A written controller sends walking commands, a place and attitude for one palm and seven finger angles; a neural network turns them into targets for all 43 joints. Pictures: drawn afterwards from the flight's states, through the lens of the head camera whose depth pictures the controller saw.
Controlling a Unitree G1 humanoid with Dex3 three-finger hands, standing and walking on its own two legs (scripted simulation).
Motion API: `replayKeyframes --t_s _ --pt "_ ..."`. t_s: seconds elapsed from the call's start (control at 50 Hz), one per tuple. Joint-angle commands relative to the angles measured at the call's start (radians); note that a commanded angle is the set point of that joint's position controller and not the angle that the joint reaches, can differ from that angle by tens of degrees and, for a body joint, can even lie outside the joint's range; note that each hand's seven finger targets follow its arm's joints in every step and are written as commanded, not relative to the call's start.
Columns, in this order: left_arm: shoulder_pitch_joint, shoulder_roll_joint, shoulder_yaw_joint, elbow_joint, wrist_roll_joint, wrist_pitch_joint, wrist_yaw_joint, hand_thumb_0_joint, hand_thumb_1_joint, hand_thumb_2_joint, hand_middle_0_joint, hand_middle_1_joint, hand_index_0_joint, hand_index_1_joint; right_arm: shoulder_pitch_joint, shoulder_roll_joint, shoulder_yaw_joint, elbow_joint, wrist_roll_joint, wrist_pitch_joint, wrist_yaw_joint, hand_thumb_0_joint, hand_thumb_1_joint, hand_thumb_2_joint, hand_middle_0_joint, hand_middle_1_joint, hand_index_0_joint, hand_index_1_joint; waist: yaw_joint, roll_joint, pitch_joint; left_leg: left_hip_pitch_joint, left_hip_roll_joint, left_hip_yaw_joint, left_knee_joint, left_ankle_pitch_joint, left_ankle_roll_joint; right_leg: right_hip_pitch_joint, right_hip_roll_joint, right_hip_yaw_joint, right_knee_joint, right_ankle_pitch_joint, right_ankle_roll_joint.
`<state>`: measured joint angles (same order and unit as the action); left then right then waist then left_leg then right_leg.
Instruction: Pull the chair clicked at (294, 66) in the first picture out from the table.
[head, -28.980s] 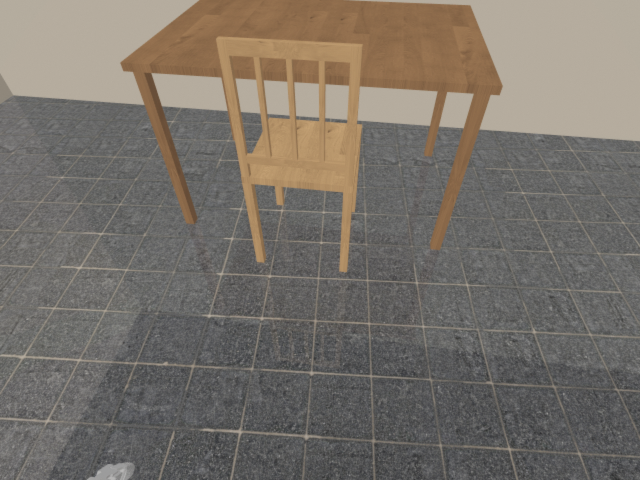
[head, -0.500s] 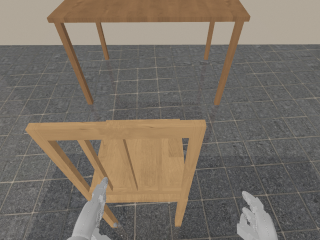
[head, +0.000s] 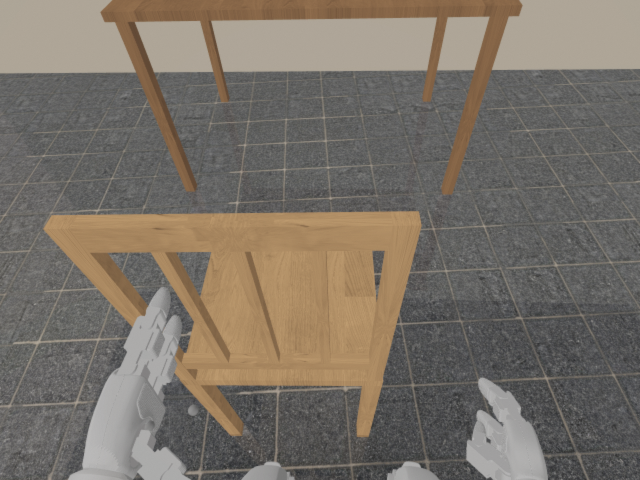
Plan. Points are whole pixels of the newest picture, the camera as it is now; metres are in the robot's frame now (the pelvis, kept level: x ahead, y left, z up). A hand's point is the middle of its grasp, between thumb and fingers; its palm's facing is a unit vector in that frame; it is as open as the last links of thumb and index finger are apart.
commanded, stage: draw the hand back to the body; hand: left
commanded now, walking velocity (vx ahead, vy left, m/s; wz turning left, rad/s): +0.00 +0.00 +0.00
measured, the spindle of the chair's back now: (261, 314) +0.34 +0.11 -0.01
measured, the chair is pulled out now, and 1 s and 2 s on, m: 0.78 0.78 0.78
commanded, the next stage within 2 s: step back with the hand held close in 1.20 s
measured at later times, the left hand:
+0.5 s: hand (58, 352) +0.20 +0.23 +0.17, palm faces +0.35 -0.85 -0.40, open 14.0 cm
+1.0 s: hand out of the picture +0.23 +0.27 +0.23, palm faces +0.49 -0.77 -0.41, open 7.8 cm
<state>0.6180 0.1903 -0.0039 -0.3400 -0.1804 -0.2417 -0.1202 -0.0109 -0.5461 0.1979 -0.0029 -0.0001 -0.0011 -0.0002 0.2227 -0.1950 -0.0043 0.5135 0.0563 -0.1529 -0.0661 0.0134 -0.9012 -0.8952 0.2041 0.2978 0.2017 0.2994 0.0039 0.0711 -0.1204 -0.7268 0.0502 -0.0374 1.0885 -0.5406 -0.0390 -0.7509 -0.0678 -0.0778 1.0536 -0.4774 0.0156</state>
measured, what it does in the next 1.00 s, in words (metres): rises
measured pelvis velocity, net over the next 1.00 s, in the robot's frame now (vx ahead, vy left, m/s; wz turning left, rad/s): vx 0.03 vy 0.00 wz -0.03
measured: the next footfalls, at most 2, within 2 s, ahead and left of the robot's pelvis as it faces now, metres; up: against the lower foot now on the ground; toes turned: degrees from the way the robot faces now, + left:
none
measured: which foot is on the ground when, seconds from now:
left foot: down 0.00-1.00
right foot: down 0.00-1.00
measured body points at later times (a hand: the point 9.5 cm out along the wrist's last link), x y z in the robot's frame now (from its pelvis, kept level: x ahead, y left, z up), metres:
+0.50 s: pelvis +0.03 +0.01 +0.06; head +0.01 -0.02 +0.51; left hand +0.18 +0.27 +0.19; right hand +0.22 -0.22 -0.01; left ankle +0.00 +0.14 -0.67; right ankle +0.03 -0.13 -0.67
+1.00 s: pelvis +0.03 +0.00 +0.07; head +0.02 -0.03 +0.52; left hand +0.20 +0.31 +0.26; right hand +0.22 -0.22 -0.01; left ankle +0.00 +0.14 -0.66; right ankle +0.03 -0.13 -0.67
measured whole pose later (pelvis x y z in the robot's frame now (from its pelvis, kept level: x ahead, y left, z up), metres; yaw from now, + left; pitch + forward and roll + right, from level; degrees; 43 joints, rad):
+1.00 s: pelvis +0.03 +0.00 +0.07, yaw -2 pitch -5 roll +0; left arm 0.47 0.32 0.35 -0.38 -0.06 -0.05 0.16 0.01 0.82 0.86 -0.20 -0.28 -0.20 -0.29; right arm 0.18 -0.23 0.00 0.65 0.01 -0.13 -0.09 0.01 -0.90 -0.90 0.20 0.30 0.20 0.30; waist 0.06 0.09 0.03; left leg -0.06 0.05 0.02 0.45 -0.31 -0.03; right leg -0.11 -0.05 -0.06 0.45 -0.25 0.03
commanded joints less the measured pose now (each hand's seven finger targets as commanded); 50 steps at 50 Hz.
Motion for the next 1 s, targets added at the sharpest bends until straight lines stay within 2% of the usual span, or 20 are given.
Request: replayKeyframes --t_s 0.0,0.04,0.08,0.1,0.12,0.14,0.16,0.18,0.22,0.3,0.38,0.4,0.42,0.52,0.56,0.6,0.8,0.84,0.9,0.98 --pt "0.013 0.160 0.196 -0.334 -0.074 -0.032 0.013 0.000 -0.550 0.200 0.000 0.000 0.000 0.000 -0.098 -0.102 -0.042 -0.190 0.014 -0.072 -0.041 0.000 -0.900 -0.900 0.200 0.300 0.200 0.300 0.004 -0.105 -0.166 0.084 -0.052 0.016 -0.228 0.207 0.052 0.258 0.034 0.030 -0.273 0.098 -0.014" --pt "0.017 0.129 0.193 -0.338 -0.092 -0.049 0.024 0.000 -0.477 0.235 -0.010 -0.015 -0.010 -0.015 -0.079 -0.093 -0.037 -0.167 0.015 -0.087 -0.043 0.000 -0.900 -0.900 0.200 0.300 0.200 0.300 -0.001 -0.082 -0.133 0.115 -0.050 0.015 -0.246 0.258 0.050 0.258 0.041 0.008 -0.275 0.173 -0.015" --pt "0.013 0.120 0.196 -0.297 -0.102 -0.055 0.013 0.000 -0.405 0.270 -0.020 -0.030 -0.020 -0.030 -0.072 -0.096 -0.037 -0.143 0.017 -0.100 -0.043 0.000 -0.900 -0.900 0.200 0.300 0.200 0.300 -0.011 -0.101 -0.099 0.131 -0.046 0.012 -0.256 0.269 0.048 0.255 0.043 0.003 -0.292 0.193 -0.011" --pt "0.020 0.127 0.204 -0.253 -0.101 -0.046 0.003 0.000 -0.369 0.287 -0.025 -0.037 -0.025 -0.037 -0.082 -0.101 -0.037 -0.133 0.018 -0.106 -0.044 0.000 -0.900 -0.900 0.200 0.300 0.200 0.300 -0.009 -0.088 -0.077 0.132 -0.045 0.012 -0.261 0.271 0.048 0.263 0.043 0.012 -0.309 0.195 -0.013" --pt "0.091 0.297 0.244 -0.220 0.078 0.063 0.138 0.000 -0.332 0.305 -0.030 -0.045 -0.030 -0.045 -0.072 -0.095 -0.038 -0.150 -0.001 -0.063 -0.067 0.000 -0.900 -0.900 0.200 0.300 0.200 0.300 0.057 -0.057 -0.090 0.190 -0.020 0.032 -0.316 0.285 0.041 0.339 0.008 0.075 -0.352 0.213 -0.037" --pt "0.078 0.186 0.173 -0.299 0.094 0.103 0.186 0.000 -0.296 0.322 -0.035 -0.053 -0.035 -0.053 -0.062 -0.084 -0.024 -0.177 -0.006 -0.050 -0.068 0.000 -0.900 -0.900 0.200 0.300 0.200 0.300 0.021 -0.023 -0.048 0.223 -0.031 0.035 -0.347 0.286 0.040 0.336 0.000 0.047 -0.373 0.233 -0.032" --pt "0.080 0.160 0.156 -0.265 0.104 0.126 0.209 0.000 -0.260 0.340 -0.040 -0.060 -0.040 -0.060 -0.068 -0.083 -0.027 -0.168 -0.006 -0.045 -0.068 0.000 -0.900 -0.900 0.200 0.300 0.200 0.300 0.014 -0.059 -0.016 0.234 -0.028 0.030 -0.362 0.275 0.038 0.332 -0.001 0.034 -0.387 0.223 -0.028" --pt "0.083 0.145 0.147 -0.258 0.115 0.143 0.226 0.000 -0.224 0.357 -0.045 -0.068 -0.045 -0.068 -0.077 -0.086 -0.027 -0.157 -0.010 -0.034 -0.069 0.000 -0.900 -0.900 0.200 0.300 0.200 0.300 0.017 -0.037 0.002 0.259 -0.025 0.036 -0.373 0.285 0.042 0.346 0.000 0.031 -0.399 0.233 -0.028" --pt "0.072 0.180 0.170 -0.279 0.129 0.164 0.252 0.000 -0.151 0.393 -0.055 -0.082 -0.055 -0.082 -0.083 -0.092 -0.022 -0.151 -0.014 -0.019 -0.074 0.000 -0.900 -0.900 0.200 0.300 0.200 0.300 0.020 -0.051 0.000 0.309 -0.025 0.036 -0.405 0.325 0.045 0.397 0.002 0.024 -0.426 0.287 -0.027" --pt "-0.028 0.268 0.238 -0.318 0.140 0.173 0.295 0.000 -0.006 0.462 -0.075 -0.113 -0.075 -0.113 -0.110 -0.103 -0.009 -0.138 -0.021 -0.024 -0.084 0.000 -0.900 -0.900 0.200 0.300 0.200 0.300 0.025 -0.047 0.033 0.377 -0.024 0.024 -0.483 0.310 0.045 0.459 0.005 0.022 -0.500 0.259 -0.031" --pt "-0.064 0.266 0.261 -0.332 0.143 0.169 0.310 0.000 0.139 0.533 -0.095 -0.142 -0.095 -0.142 -0.113 -0.101 0.001 -0.119 -0.026 -0.043 -0.081 0.000 -0.900 -0.900 0.200 0.300 0.200 0.300 0.029 0.000 0.047 0.460 -0.023 0.024 -0.551 0.351 0.045 0.508 0.010 0.012 -0.534 0.303 -0.031" --pt "-0.077 0.285 0.283 -0.317 0.144 0.173 0.313 0.000 0.175 0.550 -0.100 -0.150 -0.100 -0.150 -0.121 -0.104 0.003 -0.107 -0.026 -0.045 -0.080 0.000 -0.900 -0.900 0.200 0.300 0.200 0.300 0.034 0.002 0.064 0.463 -0.024 0.023 -0.563 0.360 0.042 0.526 0.012 0.014 -0.554 0.311 -0.035" --pt "-0.075 0.262 0.273 -0.311 0.146 0.170 0.312 0.000 0.211 0.567 -0.105 -0.157 -0.105 -0.157 -0.119 -0.101 0.004 -0.102 -0.028 -0.050 -0.077 0.000 -0.900 -0.900 0.200 0.300 0.200 0.300 0.031 0.010 0.069 0.486 -0.024 0.028 -0.573 0.376 0.044 0.532 0.012 0.013 -0.557 0.330 -0.033" --pt "-0.088 0.260 0.310 -0.287 0.143 0.160 0.305 0.000 0.393 0.655 -0.130 -0.195 -0.130 -0.195 -0.140 -0.106 0.000 -0.077 -0.033 -0.051 -0.058 0.000 -0.900 -0.900 0.200 0.300 0.200 0.300 0.042 -0.001 0.088 0.534 -0.016 0.030 -0.631 0.444 0.041 0.591 0.018 0.011 -0.585 0.393 -0.034" --pt "-0.098 0.266 0.336 -0.271 0.141 0.157 0.303 0.000 0.465 0.690 -0.140 -0.210 -0.140 -0.210 -0.146 -0.107 -0.003 -0.068 -0.036 -0.046 -0.053 0.000 -0.900 -0.900 0.200 0.300 0.200 0.300 0.046 -0.034 0.092 0.547 -0.011 0.033 -0.648 0.465 0.041 0.608 0.021 0.008 -0.595 0.412 -0.032" --pt "-0.126 0.304 0.380 -0.270 0.141 0.155 0.304 0.000 0.538 0.725 -0.150 -0.225 -0.150 -0.225 -0.157 -0.112 -0.006 -0.059 -0.039 -0.045 -0.050 0.000 -0.900 -0.900 0.200 0.300 0.200 0.300 0.053 -0.030 0.092 0.555 -0.011 0.033 -0.661 0.484 0.041 0.633 0.022 0.013 -0.608 0.432 -0.035" --pt "-0.243 0.377 0.504 -0.294 0.128 0.131 0.306 0.000 0.900 0.900 -0.200 -0.300 -0.200 -0.300 -0.168 -0.117 -0.010 -0.027 -0.041 -0.049 -0.037 0.000 -0.900 -0.900 0.200 0.300 0.200 0.300 0.059 0.028 0.076 0.615 -0.008 0.042 -0.695 0.532 0.038 0.684 0.023 0.024 -0.648 0.474 -0.037" --pt "-0.197 0.311 0.459 -0.232 0.124 0.136 0.297 0.000 0.900 0.900 -0.200 -0.300 -0.200 -0.300 -0.168 -0.119 -0.015 -0.024 -0.042 -0.042 -0.031 0.000 -0.900 -0.900 0.200 0.300 0.200 0.300 0.055 -0.024 0.102 0.610 -0.003 0.046 -0.702 0.534 0.041 0.674 0.024 0.016 -0.649 0.476 -0.032" --pt "-0.181 0.285 0.432 -0.182 0.123 0.143 0.285 0.000 0.900 0.900 -0.200 -0.300 -0.200 -0.300 -0.176 -0.125 -0.024 -0.019 -0.039 -0.029 -0.026 0.000 -0.900 -0.900 0.200 0.300 0.200 0.300 0.052 -0.049 0.126 0.606 -0.002 0.052 -0.705 0.526 0.045 0.666 0.024 0.020 -0.662 0.473 -0.029" --pt "-0.207 0.336 0.464 -0.253 0.124 0.125 0.287 0.000 0.900 0.900 -0.200 -0.300 -0.200 -0.300 -0.179 -0.129 -0.028 -0.028 -0.043 -0.028 -0.026 0.000 -0.900 -0.900 0.200 0.300 0.200 0.300 0.061 -0.027 0.067 0.622 -0.007 0.052 -0.710 0.515 0.050 0.692 0.020 0.027 -0.663 0.466 -0.028"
